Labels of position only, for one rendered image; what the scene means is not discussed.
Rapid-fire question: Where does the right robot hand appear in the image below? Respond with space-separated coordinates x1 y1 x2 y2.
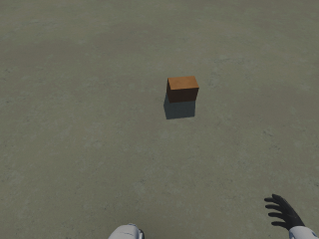
264 194 306 231

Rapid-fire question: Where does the carton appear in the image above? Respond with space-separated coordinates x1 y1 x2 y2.
166 76 199 104

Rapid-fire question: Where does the right robot forearm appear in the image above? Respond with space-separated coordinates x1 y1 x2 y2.
288 226 319 239

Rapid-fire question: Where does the robot left thigh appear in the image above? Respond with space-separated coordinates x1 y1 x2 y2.
108 225 144 239

